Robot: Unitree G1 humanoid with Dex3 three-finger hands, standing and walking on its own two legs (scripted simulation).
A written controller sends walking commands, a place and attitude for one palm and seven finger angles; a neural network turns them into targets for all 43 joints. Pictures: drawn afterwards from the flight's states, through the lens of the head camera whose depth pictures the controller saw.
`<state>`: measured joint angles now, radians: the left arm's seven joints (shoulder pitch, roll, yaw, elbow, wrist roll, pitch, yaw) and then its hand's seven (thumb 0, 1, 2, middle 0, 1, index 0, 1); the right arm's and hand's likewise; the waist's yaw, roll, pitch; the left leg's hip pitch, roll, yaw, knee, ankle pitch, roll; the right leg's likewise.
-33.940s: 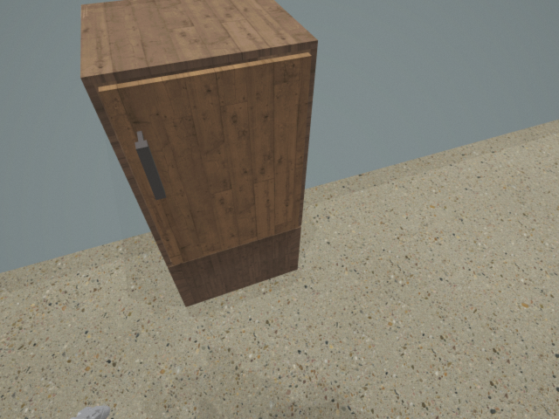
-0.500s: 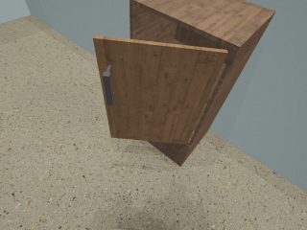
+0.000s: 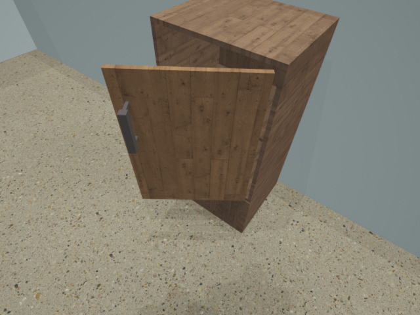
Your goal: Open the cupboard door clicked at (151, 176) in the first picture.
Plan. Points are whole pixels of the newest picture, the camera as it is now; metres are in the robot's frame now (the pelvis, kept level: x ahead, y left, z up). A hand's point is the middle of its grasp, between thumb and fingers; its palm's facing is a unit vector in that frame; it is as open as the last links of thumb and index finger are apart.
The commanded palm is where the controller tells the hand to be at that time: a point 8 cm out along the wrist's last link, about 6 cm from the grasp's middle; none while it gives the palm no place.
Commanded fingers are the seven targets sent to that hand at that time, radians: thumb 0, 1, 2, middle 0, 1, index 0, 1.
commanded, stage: come to a stop and stand still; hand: left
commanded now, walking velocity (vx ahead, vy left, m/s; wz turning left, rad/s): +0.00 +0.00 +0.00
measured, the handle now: (130, 127) +0.60 +0.25 -0.02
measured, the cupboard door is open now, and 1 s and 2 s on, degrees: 36 36 36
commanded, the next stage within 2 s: look again from close up in 0.70 s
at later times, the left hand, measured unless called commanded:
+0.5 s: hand out of the picture +0.01 +0.14 -0.18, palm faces +0.06 -0.99 -0.14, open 7.4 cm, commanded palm none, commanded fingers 0.00 0.90 0.90 -0.20 -0.30 -0.20 -0.30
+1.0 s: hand out of the picture +0.05 +0.19 -0.18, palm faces -0.01 -0.98 -0.21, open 7.4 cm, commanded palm none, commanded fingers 0.00 0.90 0.90 -0.20 -0.30 -0.20 -0.30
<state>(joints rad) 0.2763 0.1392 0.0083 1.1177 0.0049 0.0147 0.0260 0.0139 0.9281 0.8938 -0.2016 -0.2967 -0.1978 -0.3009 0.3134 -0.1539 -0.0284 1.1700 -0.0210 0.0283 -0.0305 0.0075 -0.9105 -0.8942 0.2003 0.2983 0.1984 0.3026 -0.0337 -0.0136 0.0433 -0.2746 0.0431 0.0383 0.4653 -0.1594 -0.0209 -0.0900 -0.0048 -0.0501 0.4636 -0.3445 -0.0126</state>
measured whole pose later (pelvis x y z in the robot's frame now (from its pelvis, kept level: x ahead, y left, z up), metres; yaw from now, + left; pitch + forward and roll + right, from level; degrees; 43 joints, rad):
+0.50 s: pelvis +0.03 -0.01 +0.00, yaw +0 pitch -1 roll +1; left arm 0.31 0.11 0.01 1.13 0.01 0.00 0.04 0.00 0.91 0.89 -0.20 -0.30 -0.20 -0.30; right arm 0.24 -0.13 -0.02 1.16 -0.02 0.00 -0.05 0.02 -0.93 -0.89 0.20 0.30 0.20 0.30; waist 0.00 -0.03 0.06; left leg -0.24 0.04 0.03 0.47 -0.21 -0.03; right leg -0.03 0.00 -0.06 0.43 -0.37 -0.02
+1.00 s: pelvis +0.04 +0.01 -0.01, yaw -2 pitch -1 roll +0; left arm 0.32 0.15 0.00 1.03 0.02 -0.03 0.06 0.00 0.91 0.89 -0.20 -0.30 -0.20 -0.30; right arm 0.24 -0.18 -0.01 1.02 -0.01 -0.01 -0.03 0.01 -0.91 -0.89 0.20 0.30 0.20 0.30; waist -0.02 0.00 0.04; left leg -0.31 0.04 0.06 0.63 -0.31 0.00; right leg -0.10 -0.01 -0.02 0.56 -0.44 0.00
